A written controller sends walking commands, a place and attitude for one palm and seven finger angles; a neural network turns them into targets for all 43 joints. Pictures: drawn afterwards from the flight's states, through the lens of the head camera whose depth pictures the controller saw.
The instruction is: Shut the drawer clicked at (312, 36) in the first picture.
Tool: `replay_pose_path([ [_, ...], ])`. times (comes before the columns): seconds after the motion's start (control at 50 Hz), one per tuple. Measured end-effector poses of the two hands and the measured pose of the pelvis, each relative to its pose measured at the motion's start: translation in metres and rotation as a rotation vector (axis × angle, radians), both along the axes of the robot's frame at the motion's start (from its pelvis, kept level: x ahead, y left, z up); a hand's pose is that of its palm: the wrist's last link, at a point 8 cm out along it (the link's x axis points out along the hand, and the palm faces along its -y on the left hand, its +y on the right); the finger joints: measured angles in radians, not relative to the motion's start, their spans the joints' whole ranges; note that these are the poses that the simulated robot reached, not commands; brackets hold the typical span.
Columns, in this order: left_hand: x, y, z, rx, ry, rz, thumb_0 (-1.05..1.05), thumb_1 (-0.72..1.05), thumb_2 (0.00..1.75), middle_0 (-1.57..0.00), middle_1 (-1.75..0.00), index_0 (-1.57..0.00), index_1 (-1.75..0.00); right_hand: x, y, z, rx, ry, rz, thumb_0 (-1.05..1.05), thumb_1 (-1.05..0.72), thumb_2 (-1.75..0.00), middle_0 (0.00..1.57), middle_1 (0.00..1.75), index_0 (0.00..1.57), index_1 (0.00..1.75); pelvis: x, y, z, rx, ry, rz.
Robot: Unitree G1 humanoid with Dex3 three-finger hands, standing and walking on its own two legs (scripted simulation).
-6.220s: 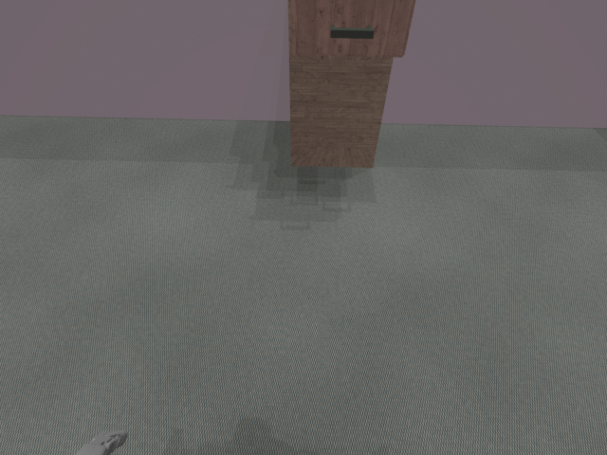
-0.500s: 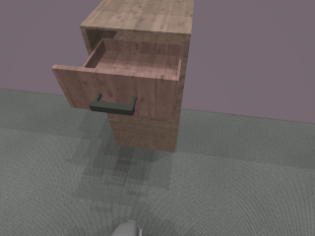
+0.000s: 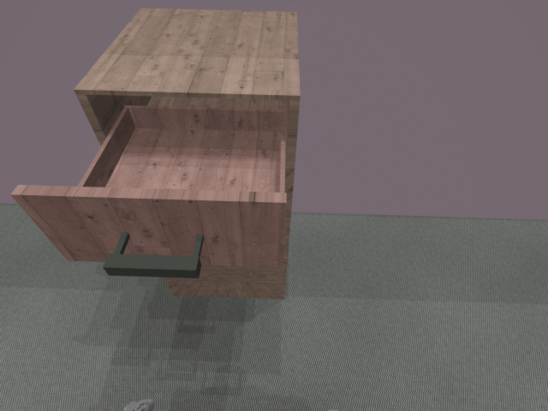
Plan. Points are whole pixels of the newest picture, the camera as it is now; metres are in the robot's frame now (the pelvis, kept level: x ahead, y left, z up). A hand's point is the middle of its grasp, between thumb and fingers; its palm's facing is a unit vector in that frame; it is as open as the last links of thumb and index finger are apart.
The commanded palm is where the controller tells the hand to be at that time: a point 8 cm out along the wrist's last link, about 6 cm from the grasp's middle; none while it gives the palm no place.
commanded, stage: come to a stop and stand still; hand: left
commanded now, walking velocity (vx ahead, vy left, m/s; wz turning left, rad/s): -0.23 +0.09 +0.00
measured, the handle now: (157, 253) +0.34 +0.20 +0.03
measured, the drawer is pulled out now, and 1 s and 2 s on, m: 0.28 0.28 0.28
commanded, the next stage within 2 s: look again from close up in 1.50 s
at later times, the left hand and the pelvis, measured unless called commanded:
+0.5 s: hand out of the picture -0.02 +0.24 -0.18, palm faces +0.08 -0.97 -0.23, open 7.3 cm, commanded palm none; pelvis -0.07 +0.03 +0.00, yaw +1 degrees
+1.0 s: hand out of the picture -0.04 +0.17 -0.17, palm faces -0.01 -0.97 -0.23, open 7.2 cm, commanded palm none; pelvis -0.08 -0.02 +0.00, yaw +0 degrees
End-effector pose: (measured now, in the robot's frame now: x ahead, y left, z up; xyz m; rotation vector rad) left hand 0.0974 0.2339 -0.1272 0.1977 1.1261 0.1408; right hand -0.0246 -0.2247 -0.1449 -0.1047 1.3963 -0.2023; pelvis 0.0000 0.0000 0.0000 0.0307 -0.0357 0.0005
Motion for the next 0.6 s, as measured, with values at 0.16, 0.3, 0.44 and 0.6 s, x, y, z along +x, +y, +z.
replay_pose_path([
  [0.16,0.014,-0.036,-0.004,0.000,0.023,-0.030,0.00,0.91,0.90,-0.20,-0.30,-0.20,-0.30,-0.011,-0.003,-0.018,0.065,0.109,-0.048,0.00,-0.91,-0.90,0.20,0.30,0.19,0.30,0.008,-0.018,-0.006,-0.008,0.003,0.023],
  [0.3,-0.036,-0.016,-0.007,0.011,0.053,0.058,-0.01,0.92,0.90,-0.21,-0.30,-0.21,-0.30,0.007,-0.008,-0.013,0.030,0.049,0.022,0.00,-0.91,-0.90,0.20,0.30,0.19,0.30,-0.025,-0.008,-0.005,-0.002,0.004,0.034],
  [0.44,-0.101,0.037,-0.026,0.014,0.120,0.094,0.00,0.91,0.90,-0.21,-0.30,-0.21,-0.30,0.004,0.006,-0.001,-0.045,-0.103,0.054,0.00,-0.91,-0.90,0.20,0.30,0.19,0.30,-0.058,0.023,-0.014,-0.027,0.002,0.017],
  [0.6,-0.162,0.059,-0.012,-0.040,0.200,0.134,0.00,0.91,0.90,-0.20,-0.30,-0.20,-0.30,-0.055,0.042,0.026,-0.046,-0.023,0.055,0.00,-0.91,-0.90,0.20,0.30,0.19,0.30,-0.072,0.043,0.012,-0.070,0.028,0.031],
])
